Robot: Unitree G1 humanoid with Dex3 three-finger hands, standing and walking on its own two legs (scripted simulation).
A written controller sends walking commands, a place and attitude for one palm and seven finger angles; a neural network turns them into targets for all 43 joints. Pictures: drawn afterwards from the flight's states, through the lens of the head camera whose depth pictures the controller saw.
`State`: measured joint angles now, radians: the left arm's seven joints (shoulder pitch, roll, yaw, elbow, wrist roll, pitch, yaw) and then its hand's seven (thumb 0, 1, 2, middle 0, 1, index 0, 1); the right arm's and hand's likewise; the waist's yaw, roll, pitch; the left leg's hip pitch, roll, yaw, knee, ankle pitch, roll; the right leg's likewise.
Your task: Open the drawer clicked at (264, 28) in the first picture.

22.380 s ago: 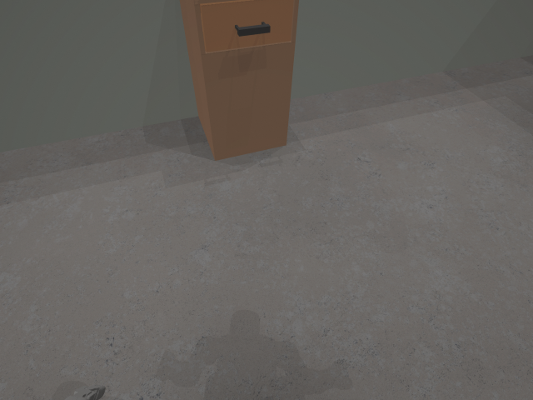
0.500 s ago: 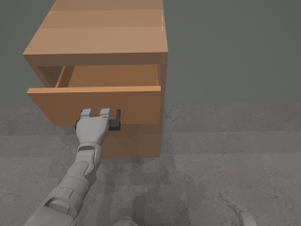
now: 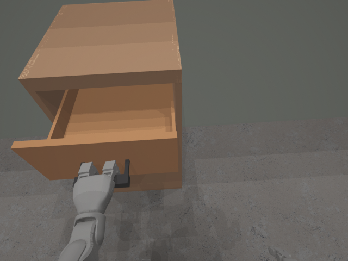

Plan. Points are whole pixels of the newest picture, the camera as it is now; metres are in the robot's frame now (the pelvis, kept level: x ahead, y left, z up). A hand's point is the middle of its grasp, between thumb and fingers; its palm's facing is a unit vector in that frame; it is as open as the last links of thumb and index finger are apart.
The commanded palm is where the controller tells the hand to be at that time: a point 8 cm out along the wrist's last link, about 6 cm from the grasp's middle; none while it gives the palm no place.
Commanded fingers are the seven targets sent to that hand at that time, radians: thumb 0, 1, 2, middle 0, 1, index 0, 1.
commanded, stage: pull the drawer open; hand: left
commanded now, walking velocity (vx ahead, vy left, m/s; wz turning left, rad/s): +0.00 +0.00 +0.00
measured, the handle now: (103, 173) +0.33 +0.20 -0.02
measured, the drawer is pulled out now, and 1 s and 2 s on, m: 0.19 0.30 0.30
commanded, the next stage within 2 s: open the thumb to release the handle in 0.78 s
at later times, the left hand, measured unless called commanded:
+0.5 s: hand (97, 249) +0.17 +0.18 -0.04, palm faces -0.03 -0.14 -0.99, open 6.0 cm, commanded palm +0.12 +0.18 +0.01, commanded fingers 0.00 0.90 0.90 -0.40 -1.35 -0.40 -1.35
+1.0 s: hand (90, 250) +0.16 +0.19 -0.04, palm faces -0.01 -0.08 -1.00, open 6.2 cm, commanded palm +0.14 +0.19 +0.01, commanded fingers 0.00 0.41 0.69 -0.37 -1.30 -0.37 -1.30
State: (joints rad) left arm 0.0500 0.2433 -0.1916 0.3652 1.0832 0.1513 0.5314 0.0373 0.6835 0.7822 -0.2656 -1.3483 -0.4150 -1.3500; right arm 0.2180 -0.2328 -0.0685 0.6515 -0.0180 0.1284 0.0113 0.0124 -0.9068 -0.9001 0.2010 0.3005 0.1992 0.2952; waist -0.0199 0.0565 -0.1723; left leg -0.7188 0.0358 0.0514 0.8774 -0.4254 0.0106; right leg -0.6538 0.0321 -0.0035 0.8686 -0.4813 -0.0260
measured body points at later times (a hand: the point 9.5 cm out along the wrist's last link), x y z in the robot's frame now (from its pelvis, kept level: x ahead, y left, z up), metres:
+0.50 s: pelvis -0.01 -0.01 -0.01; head +0.03 -0.04 +0.43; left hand +0.16 +0.18 +0.01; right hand +0.22 -0.21 -0.10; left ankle +0.00 +0.11 -0.69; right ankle -0.04 -0.11 -0.69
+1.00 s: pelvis -0.01 -0.02 -0.03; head +0.05 -0.05 +0.41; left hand +0.16 +0.19 +0.01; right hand +0.19 -0.25 -0.15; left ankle +0.00 +0.11 -0.69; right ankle -0.04 -0.11 -0.69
